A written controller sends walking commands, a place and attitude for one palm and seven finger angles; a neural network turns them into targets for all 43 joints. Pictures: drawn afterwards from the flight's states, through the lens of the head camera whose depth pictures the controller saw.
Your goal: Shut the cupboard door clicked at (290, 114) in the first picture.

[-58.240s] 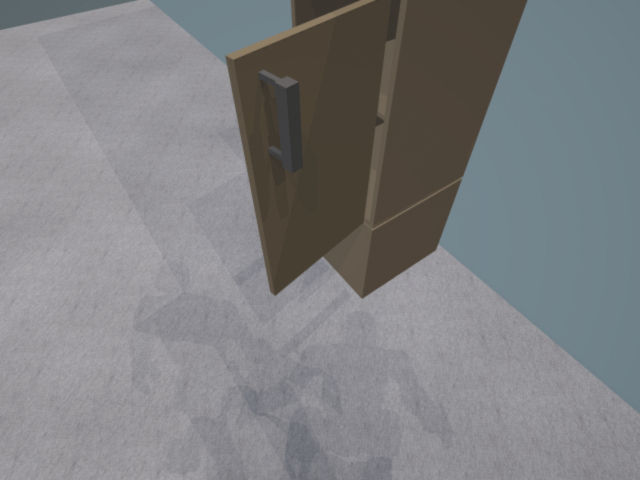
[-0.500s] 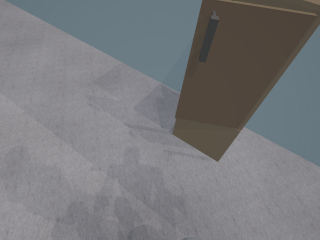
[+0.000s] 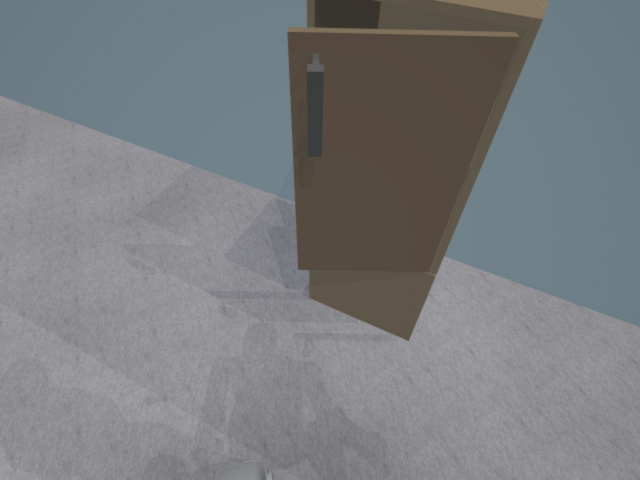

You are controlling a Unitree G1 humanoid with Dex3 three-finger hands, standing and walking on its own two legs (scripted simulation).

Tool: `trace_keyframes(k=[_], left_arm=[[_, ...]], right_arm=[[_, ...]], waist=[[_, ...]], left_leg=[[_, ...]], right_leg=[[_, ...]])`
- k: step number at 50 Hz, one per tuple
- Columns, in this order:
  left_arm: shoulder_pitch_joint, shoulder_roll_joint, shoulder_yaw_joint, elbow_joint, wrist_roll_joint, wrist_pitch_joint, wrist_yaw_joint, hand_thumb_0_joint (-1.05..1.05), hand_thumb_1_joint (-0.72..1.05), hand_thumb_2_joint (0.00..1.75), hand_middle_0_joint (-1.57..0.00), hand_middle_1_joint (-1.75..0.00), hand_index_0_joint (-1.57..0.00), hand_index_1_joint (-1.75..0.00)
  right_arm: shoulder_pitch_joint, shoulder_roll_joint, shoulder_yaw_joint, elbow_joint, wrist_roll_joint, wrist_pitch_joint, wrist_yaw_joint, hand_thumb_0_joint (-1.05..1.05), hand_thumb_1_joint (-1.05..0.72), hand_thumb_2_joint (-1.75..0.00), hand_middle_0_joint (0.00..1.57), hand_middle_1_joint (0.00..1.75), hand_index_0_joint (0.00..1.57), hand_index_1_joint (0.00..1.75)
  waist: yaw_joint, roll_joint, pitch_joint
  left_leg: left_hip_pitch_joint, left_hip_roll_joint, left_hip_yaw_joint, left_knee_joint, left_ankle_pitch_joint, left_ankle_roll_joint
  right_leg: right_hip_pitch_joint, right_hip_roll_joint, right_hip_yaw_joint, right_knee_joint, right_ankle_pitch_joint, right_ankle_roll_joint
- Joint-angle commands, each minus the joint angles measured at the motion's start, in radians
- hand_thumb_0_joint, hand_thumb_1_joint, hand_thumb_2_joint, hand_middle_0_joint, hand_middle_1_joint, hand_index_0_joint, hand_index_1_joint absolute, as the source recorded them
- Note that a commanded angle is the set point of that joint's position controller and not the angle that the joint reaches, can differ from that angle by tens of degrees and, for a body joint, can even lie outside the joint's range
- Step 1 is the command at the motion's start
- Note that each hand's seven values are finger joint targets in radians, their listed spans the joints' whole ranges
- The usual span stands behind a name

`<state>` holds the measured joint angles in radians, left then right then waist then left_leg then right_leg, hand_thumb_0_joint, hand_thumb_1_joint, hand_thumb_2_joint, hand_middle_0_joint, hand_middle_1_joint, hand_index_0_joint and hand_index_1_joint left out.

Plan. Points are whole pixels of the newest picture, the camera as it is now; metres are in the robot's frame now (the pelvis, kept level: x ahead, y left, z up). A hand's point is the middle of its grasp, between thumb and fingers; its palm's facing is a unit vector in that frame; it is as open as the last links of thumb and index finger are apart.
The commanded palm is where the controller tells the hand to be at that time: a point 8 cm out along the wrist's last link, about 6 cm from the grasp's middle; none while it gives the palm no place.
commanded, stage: take the last steps up to it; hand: left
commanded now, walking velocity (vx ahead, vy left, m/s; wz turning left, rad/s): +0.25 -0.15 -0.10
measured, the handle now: (315, 106) +0.64 +0.03 +0.14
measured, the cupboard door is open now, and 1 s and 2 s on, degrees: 26 26 26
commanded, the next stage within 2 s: come to a stop and stand still in 0.28 s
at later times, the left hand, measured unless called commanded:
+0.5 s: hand (227, 403) +0.27 +0.16 -0.16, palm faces -0.06 -0.98 -0.21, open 7.4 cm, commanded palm none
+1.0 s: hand (217, 418) +0.25 +0.18 -0.19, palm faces +0.03 -0.98 -0.19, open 7.4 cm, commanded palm none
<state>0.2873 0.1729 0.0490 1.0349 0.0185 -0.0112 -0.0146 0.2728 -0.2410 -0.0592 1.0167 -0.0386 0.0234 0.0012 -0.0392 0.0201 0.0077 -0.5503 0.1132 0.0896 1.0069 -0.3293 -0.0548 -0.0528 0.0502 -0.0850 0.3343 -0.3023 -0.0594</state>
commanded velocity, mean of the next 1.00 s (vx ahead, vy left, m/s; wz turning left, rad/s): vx -0.02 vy -0.01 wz -0.03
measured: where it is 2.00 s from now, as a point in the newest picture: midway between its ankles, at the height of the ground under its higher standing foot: outside the picture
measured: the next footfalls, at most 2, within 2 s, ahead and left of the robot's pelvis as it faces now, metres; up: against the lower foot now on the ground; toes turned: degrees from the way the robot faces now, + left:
left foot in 0.16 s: +0.19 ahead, +0.11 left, +0.00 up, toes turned +8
right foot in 0.54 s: +0.28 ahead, -0.22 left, +0.00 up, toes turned -8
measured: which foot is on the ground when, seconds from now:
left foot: up 0.00-0.14, down 0.16-0.54, up 0.56-0.88, down 0.90-1.00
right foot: down 0.00-0.16, up 0.18-0.52, down 0.54-0.90, up 0.92-1.00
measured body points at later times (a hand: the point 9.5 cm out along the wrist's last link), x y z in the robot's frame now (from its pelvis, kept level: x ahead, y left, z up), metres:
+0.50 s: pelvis +0.17 -0.04 +0.00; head +0.20 -0.04 +0.45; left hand +0.27 +0.21 -0.14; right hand +0.13 -0.26 -0.15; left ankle +0.15 +0.10 -0.74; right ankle +0.23 -0.21 -0.71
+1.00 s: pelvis +0.18 -0.02 -0.01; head +0.21 +0.02 +0.44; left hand +0.25 +0.23 -0.18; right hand +0.27 -0.27 -0.13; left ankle +0.18 +0.07 -0.74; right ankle +0.20 -0.19 -0.71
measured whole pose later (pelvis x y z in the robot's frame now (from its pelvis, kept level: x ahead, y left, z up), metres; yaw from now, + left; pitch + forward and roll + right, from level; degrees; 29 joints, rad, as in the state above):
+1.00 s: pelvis +0.18 -0.02 -0.01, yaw -2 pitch +1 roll -1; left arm 0.18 0.23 0.07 0.98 0.02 0.07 0.02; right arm 0.16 -0.17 -0.02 0.94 -0.04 0.02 -0.03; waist 0.02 -0.07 0.05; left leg -0.29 0.00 0.04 0.62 -0.34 0.05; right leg -0.46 -0.04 0.04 0.86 -0.41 0.03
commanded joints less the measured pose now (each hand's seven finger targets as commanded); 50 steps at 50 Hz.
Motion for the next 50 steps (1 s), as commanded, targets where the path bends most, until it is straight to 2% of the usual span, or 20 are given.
trace_keyframes(k=[1, 4, 6, 7, 8, 9, 10, 13, 19, 25, 27, 28, 29, 32, 36, 42, 43, 45, 47, 50], left_arm=[[0.034, 0.156, 0.025, -0.021, 0.006, -0.033, 0.017, 0.0, 0.9, 0.9, -0.2, -0.3, -0.2, -0.3], [0.033, 0.172, 0.03, -0.005, 0.01, -0.026, 0.017, 0.0, 0.9, 0.9, -0.2, -0.3, -0.2, -0.3], [-0.001, 0.172, 0.032, -0.01, -0.004, -0.024, 0.014, 0.0, 0.9, 0.9, -0.2, -0.3, -0.2, -0.3], [0.041, 0.126, 0.027, -0.019, -0.011, -0.02, 0.008, 0.0, 0.9, 0.9, -0.2, -0.3, -0.2, -0.3], [0.076, 0.079, 0.009, -0.037, -0.015, -0.016, 0.0, 0.0, 0.9, 0.9, -0.2, -0.3, -0.2, -0.3], [0.017, 0.134, 0.018, -0.062, -0.003, -0.01, 0.001, 0.0, 0.9, 0.9, -0.2, -0.3, -0.2, -0.3], [-0.005, 0.129, 0.028, -0.064, 0.008, -0.005, -0.002, 0.0, 0.9, 0.9, -0.2, -0.3, -0.2, -0.3], [-0.027, 0.093, 0.035, -0.055, 0.019, 0.021, -0.019, 0.0, 0.9, 0.9, -0.2, -0.3, -0.2, -0.3], [-0.044, 0.039, 0.026, -0.067, 0.008, 0.041, -0.024, 0.0, 0.9, 0.9, -0.2, -0.3, -0.2, -0.3], [0.03, 0.078, 0.023, -0.053, 0.008, 0.011, 0.007, 0.0, 0.9, 0.9, -0.2, -0.3, -0.2, -0.3], [0.045, 0.224, 0.039, -0.051, 0.022, -0.015, 0.031, 0.0, 0.9, 0.9, -0.2, -0.3, -0.2, -0.3], [0.052, 0.256, 0.037, -0.063, 0.013, -0.009, 0.031, 0.0, 0.9, 0.9, -0.2, -0.3, -0.2, -0.3], [0.017, 0.256, 0.035, -0.075, 0.016, -0.003, 0.035, 0.0, 0.9, 0.9, -0.2, -0.3, -0.2, -0.3], [-0.017, 0.216, 0.043, -0.073, 0.008, 0.0, 0.061, 0.0, 0.9, 0.9, -0.2, -0.3, -0.2, -0.3], [-0.082, 0.206, 0.05, -0.108, 0.009, 0.013, 0.069, 0.0, 0.9, 0.9, -0.2, -0.3, -0.2, -0.3], [-0.148, 0.199, 0.051, -0.133, 0.021, 0.025, 0.057, 0.0, 0.9, 0.9, -0.2, -0.3, -0.2, -0.3], [-0.144, 0.177, 0.046, -0.134, 0.016, 0.034, 0.053, 0.0, 0.9, 0.9, -0.2, -0.3, -0.2, -0.3], [-0.098, 0.073, 0.023, -0.147, -0.004, 0.059, 0.05, 0.0, 0.9, 0.9, -0.2, -0.3, -0.2, -0.3], [-0.096, 0.101, 0.03, -0.139, 0.002, 0.065, 0.042, 0.0, 0.9, 0.9, -0.2, -0.3, -0.2, -0.3], [-0.059, 0.108, 0.027, -0.079, 0.003, 0.061, 0.036, 0.0, 0.9, 0.9, -0.2, -0.3, -0.2, -0.3]], right_arm=[[-0.105, -0.038, -0.006, -0.104, 0.006, -0.034, 0.002, 0.0, -0.9, -0.9, 0.2, 0.3, 0.2, 0.3], [-0.084, -0.036, -0.004, -0.103, 0.01, -0.049, -0.006, 0.0, -0.9, -0.9, 0.2, 0.3, 0.2, 0.3], [0.116, -0.07, -0.013, -0.033, 0.001, -0.061, -0.021, 0.0, -0.9, -0.9, 0.2, 0.3, 0.2, 0.3], [0.245, -0.16, -0.031, 0.0, -0.012, -0.071, -0.035, 0.0, -0.9, -0.9, 0.2, 0.3, 0.2, 0.3], [0.329, -0.255, -0.047, 0.019, -0.016, -0.071, -0.045, 0.0, -0.9, -0.9, 0.2, 0.3, 0.2, 0.3], [0.303, -0.257, -0.038, 0.006, -0.005, -0.063, -0.052, 0.0, -0.9, -0.9, 0.2, 0.3, 0.2, 0.3], [0.201, -0.218, -0.029, -0.023, -0.004, -0.06, -0.049, 0.0, -0.9, -0.9, 0.2, 0.3, 0.2, 0.3], [0.057, -0.109, -0.001, -0.05, 0.0, -0.077, -0.054, 0.0, -0.9, -0.9, 0.2, 0.3, 0.2, 0.3], [0.038, -0.116, -0.018, -0.034, -0.001, -0.068, -0.039, 0.0, -0.9, -0.9, 0.2, 0.3, 0.2, 0.3], [0.015, -0.091, -0.022, -0.019, 0.015, -0.031, -0.028, 0.0, -0.9, -0.9, 0.2, 0.3, 0.2, 0.3], [0.107, 0.015, -0.009, -0.02, 0.032, -0.022, -0.014, 0.0, -0.9, -0.9, 0.2, 0.3, 0.2, 0.3], [0.117, 0.008, -0.007, -0.027, 0.04, 0.002, -0.021, 0.0, -0.9, -0.9, 0.2, 0.3, 0.2, 0.3], [0.107, 0.026, -0.009, -0.032, 0.037, 0.013, -0.02, 0.0, -0.9, -0.9, 0.2, 0.3, 0.2, 0.3], [0.053, -0.039, -0.014, -0.032, 0.037, 0.014, -0.032, 0.0, -0.9, -0.9, 0.2, 0.3, 0.2, 0.3], [-0.021, -0.031, -0.013, -0.065, 0.03, 0.032, -0.014, 0.0, -0.9, -0.9, 0.2, 0.3, 0.2, 0.3], [0.046, -0.007, -0.01, -0.069, 0.03, 0.013, -0.008, 0.0, -0.9, -0.9, 0.2, 0.3, 0.2, 0.3], [0.092, -0.019, -0.009, -0.054, 0.027, 0.004, -0.008, 0.0, -0.9, -0.9, 0.2, 0.3, 0.2, 0.3], [0.035, -0.172, -0.031, -0.101, 0.009, -0.01, -0.018, 0.0, -0.9, -0.9, 0.2, 0.3, 0.2, 0.3], [-0.097, -0.131, -0.008, -0.139, 0.001, -0.015, -0.041, 0.0, -0.9, -0.9, 0.2, 0.3, 0.2, 0.3], [-0.079, -0.089, 0.012, -0.112, 0.006, -0.034, -0.051, 0.0, -0.9, -0.9, 0.2, 0.3, 0.2, 0.3]], waist=[[0.031, -0.101, 0.082], [0.012, -0.085, 0.044], [-0.076, -0.044, -0.046], [-0.112, 0.114, -0.141], [-0.112, 0.331, -0.2], [-0.11, 0.183, -0.158], [-0.062, 0.09, -0.058], [0.011, 0.127, 0.114], [0.028, 0.128, 0.034], [0.074, 0.062, -0.025], [0.059, -0.284, -0.101], [0.07, -0.254, -0.12], [0.055, -0.185, -0.062], [0.076, -0.328, -0.141], [0.066, -0.203, -0.134], [0.014, -0.217, -0.114], [-0.006, -0.136, -0.12], [0.006, 0.349, -0.051], [0.054, 0.146, 0.033], [0.054, 0.159, 0.024]], left_leg=[[-0.095, 0.002, 0.017, -0.144, 0.024, 0.004], [0.048, -0.03, 0.051, -0.316, 0.011, 0.032], [0.366, -0.076, 0.084, -0.483, 0.181, 0.038], [0.613, 0.101, -0.165, -0.546, 0.255, 0.098], [0.77, 0.386, -0.559, -0.642, 0.302, 0.223], [0.675, 0.447, -0.619, -0.707, 0.261, 0.283], [0.522, 0.405, -0.517, -0.742, 0.123, 0.265], [0.26, 0.306, -0.308, -0.814, 0.086, 0.182], [0.286, 0.207, -0.047, -0.784, 0.193, 0.166], [0.284, 0.107, 0.038, -0.516, 0.31, 0.092], [0.133, -0.071, 0.081, -0.254, -0.19, 0.017], [0.206, -0.069, 0.002, -0.098, -0.342, 0.03], [0.195, -0.07, -0.033, -0.018, -0.344, 0.036], [0.022, -0.081, -0.106, 0.17, -0.274, 0.003], [0.061, -0.09, -0.117, 0.128, -0.168, -0.01], [0.294, -0.093, -0.073, -0.349, -0.021, 0.011], [0.414, -0.091, -0.059, -0.518, 0.123, 0.015], [0.279, 0.222, -0.428, -0.767, 0.241, 0.125], [0.131, 0.186, -0.325, -0.775, 0.224, 0.201], [0.298, 0.134, -0.277, -0.725, 0.407, 0.152]], right_leg=[[0.033, -0.265, 0.189, -0.121, 0.332, -0.166], [0.046, -0.257, 0.177, -0.022, 0.504, -0.158], [-0.045, -0.178, 0.099, 0.238, 0.614, -0.102], [-0.239, -0.098, 0.058, 0.478, 0.361, -0.038], [-0.489, 0.01, 0.035, 0.811, -0.235, 0.007], [-0.531, -0.029, 0.151, 0.967, -0.27, -0.004], [-0.559, -0.074, 0.156, 1.002, -0.211, 0.003], [-0.532, -0.134, 0.151, 0.947, -0.029, 0.045], [-0.431, -0.136, 0.048, 0.577, 0.062, 0.082], [-0.144, -0.084, -0.01, 0.164, 0.277, 0.09], [-0.005, -0.375, 0.31, 0.09, 0.808, -0.023], [-0.091, -0.472, 0.326, 0.045, 0.857, -0.103], [-0.166, -0.47, 0.299, 0.041, 0.805, -0.123], [0.04, -0.441, 0.295, 0.136, 1.138, -0.147], [-0.074, -0.424, 0.223, 0.092, 0.853, -0.134], [-0.231, -0.374, 0.19, 0.109, 0.442, -0.073], [-0.301, -0.318, 0.16, 0.177, 0.263, -0.025], [-0.42, -0.07, 0.049, 0.491, -0.274, 0.098], [-0.342, -0.086, 0.162, 0.614, -0.161, 0.074], [-0.416, -0.07, 0.189, 0.671, -0.075, 0.094]])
